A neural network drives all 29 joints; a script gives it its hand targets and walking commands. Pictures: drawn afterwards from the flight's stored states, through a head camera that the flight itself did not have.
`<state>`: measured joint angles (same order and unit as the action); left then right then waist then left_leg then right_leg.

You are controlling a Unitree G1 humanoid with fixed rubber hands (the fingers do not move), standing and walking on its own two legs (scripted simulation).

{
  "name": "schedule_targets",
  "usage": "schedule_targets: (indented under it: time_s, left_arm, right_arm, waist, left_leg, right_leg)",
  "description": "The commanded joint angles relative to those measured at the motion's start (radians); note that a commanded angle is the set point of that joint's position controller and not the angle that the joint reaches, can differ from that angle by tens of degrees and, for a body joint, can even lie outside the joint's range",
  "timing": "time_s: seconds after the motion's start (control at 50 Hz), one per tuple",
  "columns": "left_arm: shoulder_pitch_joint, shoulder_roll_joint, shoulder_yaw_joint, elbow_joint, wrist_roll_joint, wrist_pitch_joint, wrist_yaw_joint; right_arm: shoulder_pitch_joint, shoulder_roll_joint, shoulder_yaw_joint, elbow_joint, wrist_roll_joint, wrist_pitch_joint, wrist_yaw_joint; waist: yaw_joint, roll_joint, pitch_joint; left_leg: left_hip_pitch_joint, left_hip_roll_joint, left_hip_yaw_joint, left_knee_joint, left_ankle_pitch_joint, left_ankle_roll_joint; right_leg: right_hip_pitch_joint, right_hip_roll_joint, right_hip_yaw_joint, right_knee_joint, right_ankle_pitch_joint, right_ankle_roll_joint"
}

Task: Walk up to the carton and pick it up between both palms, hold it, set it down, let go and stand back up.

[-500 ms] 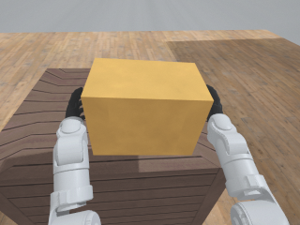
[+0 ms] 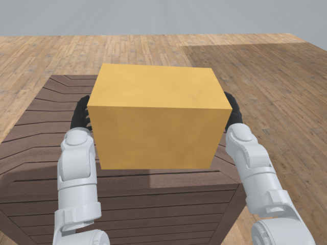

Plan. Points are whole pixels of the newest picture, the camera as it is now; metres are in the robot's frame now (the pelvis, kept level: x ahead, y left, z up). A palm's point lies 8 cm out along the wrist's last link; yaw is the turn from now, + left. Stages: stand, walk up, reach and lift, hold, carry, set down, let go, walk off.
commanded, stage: hold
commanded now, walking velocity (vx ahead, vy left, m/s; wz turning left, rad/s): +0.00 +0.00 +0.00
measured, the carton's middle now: (157, 117) +0.39 +0.00 +0.16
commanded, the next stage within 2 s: set down in 1.60 s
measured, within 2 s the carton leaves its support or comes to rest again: neither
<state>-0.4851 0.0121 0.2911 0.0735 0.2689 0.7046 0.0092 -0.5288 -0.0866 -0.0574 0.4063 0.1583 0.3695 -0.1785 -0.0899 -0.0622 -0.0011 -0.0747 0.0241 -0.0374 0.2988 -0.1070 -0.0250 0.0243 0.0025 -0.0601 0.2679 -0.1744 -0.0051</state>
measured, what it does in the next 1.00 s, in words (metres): stands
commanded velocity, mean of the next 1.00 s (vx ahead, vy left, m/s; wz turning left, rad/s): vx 0.00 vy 0.00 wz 0.00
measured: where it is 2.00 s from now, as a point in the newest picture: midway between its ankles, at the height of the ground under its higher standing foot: outside the picture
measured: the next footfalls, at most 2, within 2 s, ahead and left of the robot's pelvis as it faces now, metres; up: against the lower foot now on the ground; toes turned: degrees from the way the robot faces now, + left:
none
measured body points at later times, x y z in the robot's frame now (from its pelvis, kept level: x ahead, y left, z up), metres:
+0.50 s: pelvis +0.00 +0.00 +0.00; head -0.05 +0.03 +0.45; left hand +0.36 +0.18 +0.17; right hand +0.35 -0.19 +0.16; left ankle +0.05 +0.13 -0.75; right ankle -0.01 -0.11 -0.75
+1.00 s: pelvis +0.00 +0.00 +0.00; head -0.05 +0.03 +0.45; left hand +0.36 +0.18 +0.16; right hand +0.35 -0.18 +0.16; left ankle +0.05 +0.13 -0.75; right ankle -0.01 -0.11 -0.75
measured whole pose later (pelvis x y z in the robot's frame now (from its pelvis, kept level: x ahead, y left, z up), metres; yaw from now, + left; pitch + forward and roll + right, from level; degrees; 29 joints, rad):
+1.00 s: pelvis +0.00 +0.00 +0.00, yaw +0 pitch -7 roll -1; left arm -0.49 0.01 0.29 0.09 0.27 0.70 0.01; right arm -0.54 -0.08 -0.07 0.42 0.15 0.36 -0.18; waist -0.09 -0.06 0.00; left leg -0.08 0.02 -0.04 0.30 -0.11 -0.03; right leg 0.02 0.00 -0.06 0.27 -0.17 -0.01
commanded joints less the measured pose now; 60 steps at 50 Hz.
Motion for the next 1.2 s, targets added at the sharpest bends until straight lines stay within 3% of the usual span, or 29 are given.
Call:
schedule_targets:
  time_s: [0.0, 0.08, 0.14, 0.2, 0.24, 0.3, 0.4, 0.42, 0.44, 0.46, 0.5, 0.58, 0.64, 0.7, 0.74, 0.76, 0.78, 0.8, 0.84, 0.88, 0.94, 0.96, 1.0, 1.02, 1.04, 1.06, 1.08, 1.1, 1.18]
  left_arm:
    - [-0.718, -0.469, -0.523, -0.172, -0.178, -0.094, -0.207]
    - [-0.762, -0.488, -0.543, -0.213, -0.194, -0.101, -0.204]
    - [-0.728, -0.516, -0.592, -0.259, -0.226, -0.109, -0.193]
    - [-0.770, -0.484, -0.556, -0.179, -0.195, -0.102, -0.198]
    - [-0.780, -0.463, -0.485, -0.126, -0.154, -0.091, -0.204]
    - [-0.771, -0.494, -0.500, -0.170, -0.177, -0.103, -0.206]
    - [-0.763, -0.489, -0.516, -0.164, -0.194, -0.111, -0.194]
    - [-0.756, -0.459, -0.492, -0.127, -0.171, -0.106, -0.201]
    - [-0.772, -0.502, -0.544, -0.191, -0.199, -0.113, -0.201]
    - [-0.772, -0.485, -0.533, -0.147, -0.187, -0.107, -0.205]
    - [-0.777, -0.487, -0.536, -0.186, -0.193, -0.112, -0.203]
    - [-0.766, -0.468, -0.491, -0.164, -0.165, -0.108, -0.204]
    - [-0.758, -0.490, -0.525, -0.153, -0.191, -0.107, -0.202]
    - [-0.758, -0.481, -0.515, -0.175, -0.189, -0.109, -0.202]
    - [-0.736, -0.485, -0.524, -0.213, -0.183, -0.106, -0.199]
    - [-0.711, -0.462, -0.497, -0.150, -0.176, -0.096, -0.204]
    - [-0.725, -0.469, -0.513, -0.168, -0.181, -0.099, -0.208]
    - [-0.767, -0.479, -0.533, -0.219, -0.194, -0.114, -0.202]
    - [-0.753, -0.493, -0.568, -0.248, -0.212, -0.112, -0.193]
    - [-0.720, -0.470, -0.517, -0.162, -0.171, -0.092, -0.199]
    - [-0.755, -0.489, -0.548, -0.197, -0.189, -0.098, -0.195]
    - [-0.717, -0.492, -0.542, -0.188, -0.188, -0.096, -0.194]
    - [-0.751, -0.489, -0.537, -0.197, -0.185, -0.097, -0.195]
    - [-0.757, -0.480, -0.528, -0.160, -0.187, -0.097, -0.195]
    - [-0.764, -0.507, -0.564, -0.209, -0.202, -0.103, -0.193]
    - [-0.748, -0.499, -0.543, -0.216, -0.198, -0.109, -0.191]
    - [-0.746, -0.496, -0.543, -0.214, -0.187, -0.101, -0.193]
    - [-0.746, -0.478, -0.513, -0.200, -0.180, -0.097, -0.195]
    - [-0.747, -0.492, -0.550, -0.205, -0.182, -0.096, -0.198]
  right_arm:
    - [-0.851, 0.487, 0.374, -0.334, 0.086, -0.094, 0.155]
    - [-0.851, 0.503, 0.395, -0.332, 0.104, -0.102, 0.160]
    - [-0.863, 0.495, 0.409, -0.438, 0.109, -0.113, 0.159]
    - [-0.851, 0.493, 0.377, -0.323, 0.089, -0.091, 0.160]
    - [-0.885, 0.498, 0.359, -0.271, 0.085, -0.092, 0.171]
    - [-0.882, 0.502, 0.376, -0.331, 0.083, -0.112, 0.171]
    - [-0.873, 0.521, 0.393, -0.318, 0.079, -0.112, 0.169]
    - [-0.878, 0.510, 0.379, -0.291, 0.080, -0.107, 0.164]
    - [-0.872, 0.515, 0.387, -0.342, 0.082, -0.121, 0.165]
    - [-0.877, 0.503, 0.376, -0.312, 0.079, -0.112, 0.159]
    - [-0.870, 0.503, 0.377, -0.336, 0.081, -0.121, 0.162]
    - [-0.859, 0.518, 0.387, -0.303, 0.075, -0.112, 0.165]
    - [-0.890, 0.494, 0.370, -0.312, 0.083, -0.124, 0.165]
    - [-0.873, 0.500, 0.375, -0.332, 0.079, -0.122, 0.163]
    - [-0.867, 0.505, 0.409, -0.362, 0.104, -0.120, 0.165]
    - [-0.860, 0.492, 0.394, -0.343, 0.090, -0.111, 0.158]
    - [-0.867, 0.487, 0.389, -0.359, 0.085, -0.116, 0.159]
    - [-0.864, 0.515, 0.417, -0.367, 0.091, -0.120, 0.158]
    - [-0.883, 0.508, 0.420, -0.415, 0.109, -0.126, 0.159]
    - [-0.841, 0.470, 0.371, -0.304, 0.090, -0.099, 0.160]
    - [-0.881, 0.481, 0.366, -0.335, 0.092, -0.117, 0.171]
    - [-0.887, 0.494, 0.398, -0.369, 0.098, -0.122, 0.170]
    - [-0.837, 0.483, 0.375, -0.300, 0.092, -0.106, 0.168]
    - [-0.860, 0.488, 0.371, -0.297, 0.087, -0.103, 0.169]
    - [-0.878, 0.504, 0.387, -0.371, 0.095, -0.121, 0.168]
    - [-0.887, 0.519, 0.405, -0.381, 0.097, -0.123, 0.164]
    - [-0.832, 0.499, 0.392, -0.315, 0.096, -0.105, 0.165]
    - [-0.854, 0.498, 0.387, -0.328, 0.102, -0.105, 0.165]
    - [-0.864, 0.496, 0.390, -0.356, 0.094, -0.115, 0.165]
  waist:
    - [-0.022, 0.093, -0.398]
    - [-0.002, 0.098, -0.424]
    - [-0.028, 0.110, -0.515]
    - [-0.020, 0.104, -0.400]
    - [0.011, 0.098, -0.349]
    - [0.001, 0.079, -0.420]
    - [-0.005, 0.084, -0.473]
    - [0.005, 0.084, -0.424]
    - [-0.017, 0.103, -0.486]
    - [-0.019, 0.094, -0.434]
    - [-0.029, 0.105, -0.457]
    - [0.016, 0.072, -0.387]
    - [-0.014, 0.105, -0.422]
    - [-0.006, 0.077, -0.435]
    - [0.004, 0.099, -0.470]
    - [-0.008, 0.080, -0.423]
    - [-0.015, 0.077, -0.429]
    - [-0.001, 0.090, -0.437]
    - [-0.008, 0.118, -0.481]
    - [-0.010, 0.113, -0.386]
    - [-0.009, 0.120, -0.431]
    - [0.003, 0.088, -0.454]
    - [-0.016, 0.117, -0.415]
    - [-0.017, 0.094, -0.400]
    - [-0.023, 0.108, -0.464]
    - [0.002, 0.095, -0.476]
    - [-0.014, 0.116, -0.443]
    - [0.002, 0.088, -0.427]
    - [-0.006, 0.112, -0.438]
  left_leg:
    - [0.213, -0.072, 0.050, -0.003, 0.205, 0.009]
    - [0.224, -0.064, 0.055, 0.006, 0.227, 0.003]
    - [0.276, -0.059, 0.039, 0.034, 0.337, -0.012]
    - [0.196, -0.065, 0.048, -0.002, 0.173, 0.000]
    - [0.161, -0.066, 0.058, -0.028, 0.082, 0.017]
    - [0.196, -0.068, 0.060, -0.010, 0.186, 0.017]
    - [0.234, -0.068, 0.057, 0.006, 0.227, 0.015]
    - [0.210, -0.068, 0.057, -0.008, 0.174, 0.018]
    - [0.231, -0.069, 0.057, 0.006, 0.219, 0.009]
    - [0.213, -0.067, 0.048, -0.002, 0.187, 0.011]
    - [0.233, -0.068, 0.051, 0.006, 0.226, 0.002]
    - [0.184, -0.071, 0.061, -0.018, 0.174, 0.021]
    - [0.210, -0.071, 0.056, -0.005, 0.177, 0.015]
    - [0.224, -0.066, 0.055, 0.003, 0.220, 0.017]
    - [0.240, -0.067, 0.053, 0.010, 0.268, 0.005]
    - [0.216, -0.073, 0.053, 0.003, 0.230, 0.011]
    - [0.221, -0.067, 0.050, 0.002, 0.221, 0.012]
    - [0.219, -0.068, 0.058, 0.000, 0.210, 0.011]
    - [0.236, -0.067, 0.048, 0.019, 0.263, -0.006]
    - [0.225, -0.064, 0.051, 0.000, 0.205, 0.007]
    - [0.234, -0.058, 0.050, -0.001, 0.195, -0.002]
    - [0.243, -0.063, 0.052, 0.007, 0.229, 0.004]
    - [0.227, -0.065, 0.055, 0.000, 0.214, -0.002]
    - [0.204, -0.063, 0.047, -0.006, 0.165, 0.005]
    - [0.235, -0.059, 0.052, 0.012, 0.230, -0.002]
    - [0.237, -0.063, 0.054, 0.015, 0.255, 0.003]
    - [0.242, -0.065, 0.051, 0.014, 0.262, -0.005]
    - [0.221, -0.066, 0.054, 0.008, 0.251, 0.007]
    - [0.234, -0.062, 0.052, 0.007, 0.228, -0.004]
  right_leg:
    - [-0.006, 0.047, -0.021, -0.041, 0.254, 0.048]
    - [-0.022, 0.052, -0.026, -0.037, 0.233, 0.044]
    - [0.010, 0.059, -0.029, -0.020, 0.331, 0.040]
    - [-0.034, 0.050, -0.025, -0.046, 0.188, 0.037]
    - [-0.055, 0.046, -0.021, -0.053, 0.096, 0.036]
    - [-0.011, 0.048, -0.024, -0.038, 0.210, 0.047]
    - [-0.009, 0.044, -0.021, -0.034, 0.267, 0.051]
    - [-0.025, 0.045, -0.021, -0.039, 0.222, 0.046]
    - [-0.007, 0.047, -0.027, -0.030, 0.254, 0.048]
    - [-0.026, 0.046, -0.023, -0.041, 0.222, 0.044]
    - [-0.015, 0.045, -0.024, -0.033, 0.264, 0.048]
    - [-0.008, 0.046, -0.024, -0.042, 0.208, 0.053]
    - [-0.033, 0.042, -0.025, -0.041, 0.214, 0.052]
    - [-0.016, 0.047, -0.022, -0.042, 0.250, 0.046]
    - [0.003, 0.054, -0.022, -0.032, 0.288, 0.051]
    - [0.020, 0.048, -0.018, -0.038, 0.278, 0.050]
    - [-0.003, 0.048, -0.021, -0.036, 0.267, 0.050]
    - [-0.013, 0.048, -0.025, -0.038, 0.248, 0.051]
    - [-0.008, 0.053, -0.027, -0.019, 0.309, 0.043]
    - [-0.040, 0.050, -0.028, -0.046, 0.203, 0.041]
    - [-0.048, 0.053, -0.034, -0.042, 0.178, 0.038]
    - [-0.025, 0.058, -0.027, -0.044, 0.214, 0.043]
    - [-0.035, 0.054, -0.028, -0.047, 0.198, 0.037]
    - [-0.040, 0.054, -0.027, -0.046, 0.166, 0.037]
    - [-0.023, 0.056, -0.030, -0.031, 0.228, 0.037]
    - [-0.004, 0.055, -0.023, -0.036, 0.272, 0.043]
    - [-0.015, 0.055, -0.026, -0.034, 0.263, 0.042]
    - [-0.006, 0.052, -0.019, -0.034, 0.257, 0.040]
    - [-0.015, 0.055, -0.032, -0.039, 0.215, 0.035]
